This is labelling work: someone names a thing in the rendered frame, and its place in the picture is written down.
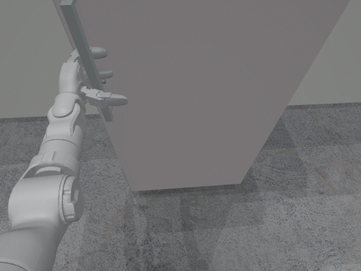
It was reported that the robot left hand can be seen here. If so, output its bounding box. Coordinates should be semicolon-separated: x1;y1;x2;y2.
59;47;128;109

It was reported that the robot left forearm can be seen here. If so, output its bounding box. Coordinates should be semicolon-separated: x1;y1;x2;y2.
8;93;86;225

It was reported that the left robot upper arm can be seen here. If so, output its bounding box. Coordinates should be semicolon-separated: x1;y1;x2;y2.
0;174;84;271

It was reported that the fridge door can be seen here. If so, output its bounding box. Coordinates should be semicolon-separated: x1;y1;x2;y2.
54;0;350;191

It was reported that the handle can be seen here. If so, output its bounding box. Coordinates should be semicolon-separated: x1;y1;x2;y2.
60;0;113;122

